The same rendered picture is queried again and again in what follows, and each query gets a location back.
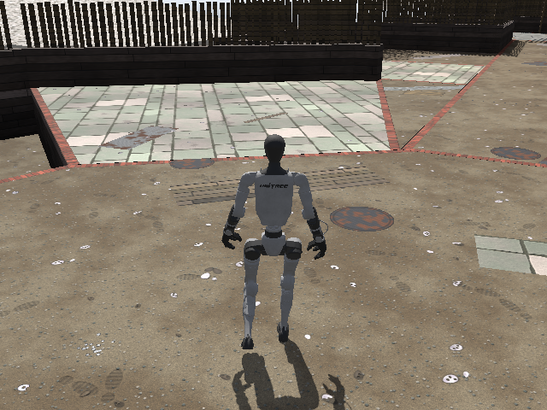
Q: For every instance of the robot left upper arm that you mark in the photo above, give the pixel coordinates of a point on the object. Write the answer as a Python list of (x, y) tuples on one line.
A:
[(243, 191)]

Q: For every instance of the robot left forearm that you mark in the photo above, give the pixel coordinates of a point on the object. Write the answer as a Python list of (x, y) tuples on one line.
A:
[(231, 223)]

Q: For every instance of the robot torso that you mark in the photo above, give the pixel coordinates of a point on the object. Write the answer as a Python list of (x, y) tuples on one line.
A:
[(273, 206)]

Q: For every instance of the left robot hand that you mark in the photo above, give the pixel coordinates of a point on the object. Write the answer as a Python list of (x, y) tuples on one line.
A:
[(225, 238)]

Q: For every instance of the robot right foot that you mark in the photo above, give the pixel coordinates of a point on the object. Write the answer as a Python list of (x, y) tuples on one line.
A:
[(283, 335)]

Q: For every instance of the robot right forearm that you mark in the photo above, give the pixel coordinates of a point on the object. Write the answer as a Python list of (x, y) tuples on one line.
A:
[(315, 228)]

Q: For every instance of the right robot hand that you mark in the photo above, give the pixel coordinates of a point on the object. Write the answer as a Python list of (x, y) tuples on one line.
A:
[(318, 246)]

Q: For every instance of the robot right upper arm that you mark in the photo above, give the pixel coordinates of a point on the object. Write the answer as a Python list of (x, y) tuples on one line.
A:
[(304, 192)]

